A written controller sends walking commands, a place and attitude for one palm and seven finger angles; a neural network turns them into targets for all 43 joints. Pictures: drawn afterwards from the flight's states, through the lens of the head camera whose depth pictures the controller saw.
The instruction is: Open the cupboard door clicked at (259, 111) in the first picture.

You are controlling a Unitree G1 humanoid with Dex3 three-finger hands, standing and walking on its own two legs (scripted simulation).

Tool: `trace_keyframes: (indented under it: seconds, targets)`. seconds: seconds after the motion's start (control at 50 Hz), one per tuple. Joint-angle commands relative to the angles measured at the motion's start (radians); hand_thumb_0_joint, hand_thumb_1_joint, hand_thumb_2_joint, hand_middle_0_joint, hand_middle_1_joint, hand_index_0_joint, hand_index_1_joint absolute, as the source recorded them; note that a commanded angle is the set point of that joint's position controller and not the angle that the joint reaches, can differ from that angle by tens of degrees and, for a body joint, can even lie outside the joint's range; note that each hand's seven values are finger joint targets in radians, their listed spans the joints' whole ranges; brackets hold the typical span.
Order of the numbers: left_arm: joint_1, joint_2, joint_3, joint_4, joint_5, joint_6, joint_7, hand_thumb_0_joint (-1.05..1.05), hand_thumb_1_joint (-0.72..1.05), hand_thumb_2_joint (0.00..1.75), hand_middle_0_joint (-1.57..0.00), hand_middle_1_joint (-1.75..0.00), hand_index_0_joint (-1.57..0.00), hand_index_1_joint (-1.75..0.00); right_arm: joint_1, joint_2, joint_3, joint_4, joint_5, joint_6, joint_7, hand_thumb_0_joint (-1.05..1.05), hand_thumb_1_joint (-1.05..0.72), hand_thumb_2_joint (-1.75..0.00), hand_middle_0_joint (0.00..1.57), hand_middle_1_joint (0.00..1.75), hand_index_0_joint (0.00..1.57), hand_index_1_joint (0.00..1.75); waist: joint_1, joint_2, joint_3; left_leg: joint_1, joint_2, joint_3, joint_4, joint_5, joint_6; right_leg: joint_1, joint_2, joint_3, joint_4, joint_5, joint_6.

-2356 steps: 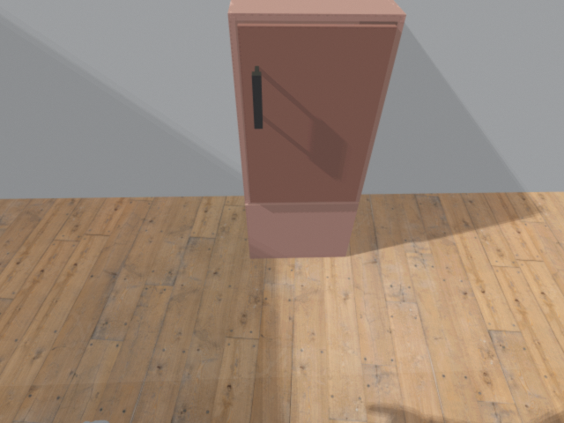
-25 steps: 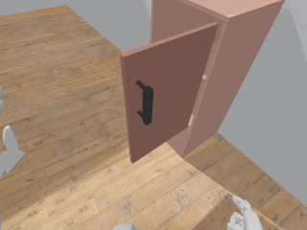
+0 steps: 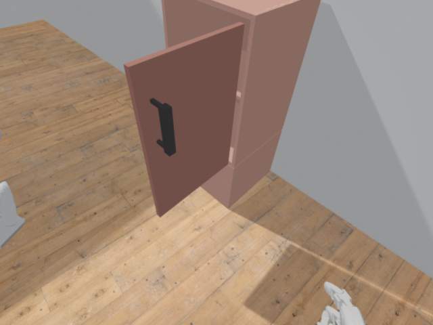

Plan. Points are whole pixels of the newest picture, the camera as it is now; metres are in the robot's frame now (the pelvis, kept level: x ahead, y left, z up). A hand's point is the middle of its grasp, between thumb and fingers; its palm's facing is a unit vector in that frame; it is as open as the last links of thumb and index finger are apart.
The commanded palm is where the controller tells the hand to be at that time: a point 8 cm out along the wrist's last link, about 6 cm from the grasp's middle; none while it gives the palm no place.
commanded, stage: stop stepping back and stand still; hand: left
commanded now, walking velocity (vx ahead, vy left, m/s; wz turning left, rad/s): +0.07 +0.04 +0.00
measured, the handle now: (162, 127) +0.57 +0.16 +0.04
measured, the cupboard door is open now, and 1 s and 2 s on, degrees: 90 90 90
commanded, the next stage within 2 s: let the arm hang, fingers relaxed in 0.44 s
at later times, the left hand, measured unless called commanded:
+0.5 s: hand (1, 265) +0.16 +0.26 +0.17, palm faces +0.44 -0.78 -0.44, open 7.4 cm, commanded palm +0.10 +0.30 +0.19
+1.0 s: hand out of the picture -0.13 +0.18 -0.17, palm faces +0.10 -0.98 -0.17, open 7.2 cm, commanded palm none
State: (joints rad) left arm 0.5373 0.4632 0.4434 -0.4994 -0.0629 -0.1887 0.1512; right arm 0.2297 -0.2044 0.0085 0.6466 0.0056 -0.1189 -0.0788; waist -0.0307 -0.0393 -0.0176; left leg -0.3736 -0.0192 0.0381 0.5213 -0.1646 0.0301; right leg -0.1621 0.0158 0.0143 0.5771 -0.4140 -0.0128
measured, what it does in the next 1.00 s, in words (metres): steps on the spot: left foot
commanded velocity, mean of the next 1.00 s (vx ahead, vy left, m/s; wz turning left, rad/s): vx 0.04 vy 0.02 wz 0.00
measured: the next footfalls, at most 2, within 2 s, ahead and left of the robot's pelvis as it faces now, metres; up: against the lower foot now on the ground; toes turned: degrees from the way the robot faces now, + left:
left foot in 0.30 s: +0.04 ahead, +0.12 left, +0.00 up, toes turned +2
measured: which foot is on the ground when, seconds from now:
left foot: down 0.00-0.12, up 0.14-0.28, down 0.30-1.00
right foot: down 0.00-1.00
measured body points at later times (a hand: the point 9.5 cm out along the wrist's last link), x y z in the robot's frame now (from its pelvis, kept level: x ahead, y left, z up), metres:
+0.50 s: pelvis -0.04 +0.00 +0.01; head -0.05 +0.00 +0.46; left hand +0.13 +0.30 +0.19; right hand +0.12 -0.24 -0.07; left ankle +0.00 +0.12 -0.73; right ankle -0.07 -0.11 -0.73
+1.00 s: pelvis -0.06 +0.01 +0.01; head -0.04 +0.02 +0.46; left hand -0.14 +0.23 -0.15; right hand -0.05 -0.24 -0.14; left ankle +0.00 +0.12 -0.73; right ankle -0.07 -0.11 -0.73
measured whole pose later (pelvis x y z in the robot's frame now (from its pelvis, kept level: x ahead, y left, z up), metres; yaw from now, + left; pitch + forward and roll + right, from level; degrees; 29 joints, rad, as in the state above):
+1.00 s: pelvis -0.06 +0.01 +0.01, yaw +4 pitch -1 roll -1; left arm 0.37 0.18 0.01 1.13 0.01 0.04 0.01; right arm 0.29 -0.19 0.00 1.09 -0.02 0.04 -0.02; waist 0.02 -0.02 0.07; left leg -0.30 -0.01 -0.02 0.46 -0.14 0.02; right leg -0.15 0.01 -0.06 0.44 -0.26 -0.02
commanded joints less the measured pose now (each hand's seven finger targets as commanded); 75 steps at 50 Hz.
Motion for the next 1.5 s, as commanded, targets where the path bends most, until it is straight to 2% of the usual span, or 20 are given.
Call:
trace_keyframes:
  seconds: [0.0, 0.02, 0.06, 0.1, 0.12, 0.16, 0.24, 0.32, 0.5, 0.52, 0.54, 0.6, 0.64, 0.66, 0.7, 0.74, 0.84, 1.0, 1.14, 1.48]
  targets:
    - [0.041, 0.141, 0.119, -0.211, 0.004, -0.056, 0.017, 0.00, 0.90, 0.90, -0.20, -0.30, -0.20, -0.30, -0.116, -0.135, -0.037, -0.167, -0.015, -0.069, -0.008, 0.00, -0.90, -0.90, 0.20, 0.30, 0.20, 0.30, 0.027, 0.220, -0.053, 0.016, 0.197, -0.263, -0.347, -0.306, 0.034, 0.025, 0.018, -0.042, -0.073, -0.010, 0.009]
    - [0.064, 0.141, 0.121, -0.206, 0.007, -0.055, 0.018, 0.00, 0.90, 0.90, -0.20, -0.30, -0.20, -0.30, -0.121, -0.135, -0.037, -0.173, -0.012, -0.064, -0.008, 0.00, -0.90, -0.90, 0.20, 0.30, 0.20, 0.30, 0.025, 0.211, -0.023, -0.058, 0.160, -0.218, -0.347, -0.394, 0.016, 0.063, 0.017, -0.050, -0.137, -0.001, -0.001]
    - [0.076, 0.157, 0.129, -0.228, 0.012, -0.055, 0.019, 0.00, 0.90, 0.90, -0.20, -0.30, -0.20, -0.30, -0.122, -0.140, -0.052, -0.185, -0.015, -0.053, -0.004, 0.00, -0.90, -0.90, 0.20, 0.30, 0.20, 0.30, 0.017, 0.120, -0.023, -0.014, 0.066, -0.100, -0.170, -0.298, -0.029, -0.012, -0.037, 0.019, -0.275, -0.097, -0.036]
    - [0.074, 0.157, 0.124, -0.209, 0.013, -0.062, 0.024, 0.00, 0.90, 0.90, -0.20, -0.30, -0.20, -0.30, -0.095, -0.127, -0.058, -0.164, -0.014, -0.036, 0.000, 0.00, -0.90, -0.90, 0.20, 0.30, 0.20, 0.30, 0.017, -0.062, 0.005, 0.049, 0.026, -0.057, 0.170, -0.116, -0.044, -0.204, -0.236, 0.294, -0.424, -0.197, -0.127]
    - [0.029, 0.155, 0.120, -0.217, 0.018, -0.064, 0.030, 0.00, 0.90, 0.90, -0.20, -0.30, -0.20, -0.30, -0.086, -0.129, -0.060, -0.149, -0.014, -0.032, 0.002, 0.00, -0.90, -0.90, 0.20, 0.30, 0.20, 0.30, 0.017, -0.070, 0.019, -0.005, 0.028, -0.062, 0.277, -0.108, -0.042, -0.201, -0.290, 0.345, -0.419, -0.124, -0.158]
    - [-0.082, 0.149, 0.098, -0.195, 0.028, -0.079, 0.036, 0.00, 0.90, 0.90, -0.20, -0.30, -0.20, -0.30, -0.079, -0.135, -0.055, -0.133, -0.015, -0.044, 0.002, 0.00, -0.90, -0.90, 0.20, 0.30, 0.20, 0.30, 0.006, -0.006, 0.024, -0.033, 0.056, -0.077, 0.269, -0.168, -0.032, -0.152, -0.287, 0.280, -0.340, 0.028, -0.145]
    - [-0.135, 0.123, 0.068, -0.086, 0.040, -0.091, 0.037, 0.00, 0.90, 0.90, -0.20, -0.30, -0.20, -0.30, -0.073, -0.134, -0.056, -0.121, -0.012, -0.067, -0.016, 0.00, -0.90, -0.90, 0.20, 0.30, 0.20, 0.30, 0.015, 0.040, 0.039, 0.172, 0.055, -0.045, -0.057, -0.092, 0.012, -0.161, -0.155, 0.137, -0.229, 0.072, -0.051]
    - [-0.065, 0.124, 0.076, -0.072, 0.034, -0.091, 0.018, 0.00, 0.90, 0.90, -0.20, -0.30, -0.20, -0.30, -0.075, -0.128, -0.050, -0.132, -0.007, -0.060, -0.007, 0.00, -0.90, -0.90, 0.20, 0.30, 0.20, 0.30, 0.017, 0.049, 0.028, 0.146, 0.072, -0.062, -0.047, 0.034, 0.018, -0.095, -0.113, 0.100, -0.197, 0.255, -0.019]
    - [-0.025, 0.116, 0.090, -0.143, 0.024, -0.093, 0.012, 0.00, 0.90, 0.90, -0.20, -0.30, -0.20, -0.30, -0.089, -0.123, -0.041, -0.163, -0.006, -0.067, 0.005, 0.00, -0.90, -0.90, 0.20, 0.30, 0.20, 0.30, 0.027, 0.118, -0.042, 0.156, 0.108, -0.102, -0.134, 0.090, 0.001, -0.020, -0.036, 0.030, -0.170, 0.289, 0.009]
    - [-0.103, -0.072, -0.334, 0.633, 0.115, 0.091, -0.127, 0.00, 0.90, 0.90, -0.20, -0.30, -0.20, -0.30, -0.149, -0.298, -0.090, 0.084, -0.007, -0.074, 0.087, 0.00, -0.90, -0.90, 0.20, 0.30, 0.20, 0.30, 0.000, 0.133, 0.002, 0.041, 0.134, -0.132, 0.003, 0.236, 0.014, -0.117, -0.095, -0.024, -0.006, 0.376, -0.007]
    - [-0.093, -0.116, -0.321, 0.669, 0.098, 0.168, -0.145, 0.00, 0.90, 0.90, -0.20, -0.30, -0.20, -0.30, -0.077, -0.227, -0.085, 0.083, -0.005, -0.003, 0.083, 0.00, -0.90, -0.90, 0.20, 0.30, 0.20, 0.30, 0.025, 0.132, -0.052, 0.079, 0.138, -0.113, -0.017, 0.242, 0.013, -0.114, -0.089, 0.007, -0.019, 0.301, -0.010]
    - [-0.157, -0.104, -0.345, 0.795, 0.099, 0.183, -0.153, 0.00, 0.90, 0.90, -0.20, -0.30, -0.20, -0.30, -0.088, -0.219, -0.056, 0.076, -0.025, 0.045, 0.074, 0.00, -0.90, -0.90, 0.20, 0.30, 0.20, 0.30, 0.045, -0.022, -0.069, 0.003, 0.167, -0.210, -0.061, 0.132, 0.062, -0.060, -0.058, -0.012, -0.008, 0.167, -0.013]
    - [-0.223, -0.070, -0.348, 0.924, 0.101, 0.177, -0.153, 0.00, 0.90, 0.90, -0.20, -0.30, -0.20, -0.30, -0.108, -0.216, -0.053, 0.104, -0.030, 0.062, 0.073, 0.00, -0.90, -0.90, 0.20, 0.30, 0.20, 0.30, 0.042, -0.167, -0.060, 0.036, 0.116, -0.167, -0.017, 0.102, 0.037, -0.059, -0.099, 0.041, -0.096, 0.220, -0.034]
    - [-0.263, -0.052, -0.353, 0.990, 0.100, 0.176, -0.150, 0.00, 0.90, 0.90, -0.20, -0.30, -0.20, -0.30, -0.111, -0.218, -0.054, 0.121, -0.029, 0.074, 0.074, 0.00, -0.90, -0.90, 0.20, 0.30, 0.20, 0.30, 0.031, -0.192, -0.042, 0.078, 0.090, -0.143, 0.004, 0.090, 0.021, -0.102, -0.129, 0.072, -0.133, 0.222, -0.051]
    - [-0.315, -0.066, -0.377, 1.114, 0.091, 0.184, -0.141, 0.00, 0.90, 0.90, -0.20, -0.30, -0.20, -0.30, -0.098, -0.178, -0.043, 0.170, -0.035, 0.099, 0.074, 0.00, -0.90, -0.90, 0.20, 0.30, 0.20, 0.30, 0.011, -0.075, -0.016, 0.140, 0.070, -0.120, -0.003, 0.082, 0.004, -0.146, -0.151, 0.092, -0.168, 0.205, -0.065]
    - [-0.319, -0.092, -0.396, 1.231, 0.085, 0.192, -0.135, 0.00, 0.90, 0.90, -0.20, -0.30, -0.20, -0.30, -0.086, -0.150, -0.029, 0.217, -0.036, 0.114, 0.072, 0.00, -0.90, -0.90, 0.20, 0.30, 0.20, 0.30, 0.013, 0.064, 0.010, 0.137, 0.094, -0.150, -0.088, 0.057, 0.006, -0.120, -0.112, 0.061, -0.165, 0.142, -0.041]
    - [-0.224, -0.140, -0.401, 1.462, 0.077, 0.193, -0.132, 0.00, 0.90, 0.90, -0.20, -0.30, -0.20, -0.30, -0.045, -0.111, -0.025, 0.314, -0.033, 0.125, 0.054, 0.00, -0.90, -0.90, 0.20, 0.30, 0.20, 0.30, 0.033, 0.227, 0.024, 0.111, 0.100, -0.164, -0.174, -0.099, 0.005, -0.041, -0.095, 0.046, -0.215, 0.123, -0.041]
    - [-0.157, -0.168, -0.412, 1.614, 0.075, 0.191, -0.131, 0.00, 0.90, 0.90, -0.20, -0.30, -0.20, -0.30, 0.068, -0.107, -0.041, 0.408, -0.024, 0.133, 0.042, 0.00, -0.90, -0.90, 0.20, 0.30, 0.20, 0.30, 0.028, 0.101, 0.089, 0.110, 0.118, -0.192, -0.230, -0.214, 0.014, -0.065, -0.085, 0.016, -0.242, 0.071, -0.045]
    - [-0.137, -0.174, -0.411, 1.642, 0.074, 0.187, -0.123, 0.00, 0.90, 0.90, -0.20, -0.30, -0.20, -0.30, 0.108, -0.082, -0.045, 0.442, -0.025, 0.135, 0.043, 0.00, -0.90, -0.90, 0.20, 0.30, 0.20, 0.30, 0.025, 0.018, 0.109, 0.135, 0.097, -0.155, -0.186, -0.151, 0.013, -0.116, -0.102, 0.033, -0.268, 0.004, -0.051]
    - [-0.198, -0.212, -0.410, 1.619, 0.071, 0.182, -0.113, 0.00, 0.90, 0.90, -0.20, -0.30, -0.20, -0.30, 0.103, -0.009, -0.026, 0.470, -0.029, 0.124, 0.044, 0.00, -0.90, -0.90, 0.20, 0.30, 0.20, 0.30, 0.027, 0.059, 0.131, 0.138, 0.095, -0.126, -0.167, 0.022, -0.001, -0.071, -0.110, 0.030, -0.255, 0.140, -0.042]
